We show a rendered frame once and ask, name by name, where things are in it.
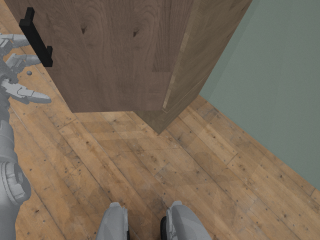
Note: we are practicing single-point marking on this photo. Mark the robot thigh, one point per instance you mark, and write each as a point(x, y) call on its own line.
point(182, 221)
point(114, 224)

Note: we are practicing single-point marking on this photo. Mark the robot left thigh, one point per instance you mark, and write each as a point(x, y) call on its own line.
point(114, 224)

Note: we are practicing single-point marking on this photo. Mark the cupboard door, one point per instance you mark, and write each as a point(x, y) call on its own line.
point(110, 55)

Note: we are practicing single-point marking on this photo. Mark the robot right thigh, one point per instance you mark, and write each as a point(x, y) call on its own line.
point(182, 221)

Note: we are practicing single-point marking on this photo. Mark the robot left upper arm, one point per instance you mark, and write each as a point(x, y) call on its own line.
point(14, 190)

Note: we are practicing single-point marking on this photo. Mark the handle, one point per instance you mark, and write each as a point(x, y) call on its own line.
point(26, 25)

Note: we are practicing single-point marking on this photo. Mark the left robot forearm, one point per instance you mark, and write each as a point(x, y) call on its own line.
point(7, 143)

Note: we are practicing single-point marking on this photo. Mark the left robot hand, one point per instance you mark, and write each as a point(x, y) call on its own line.
point(15, 65)

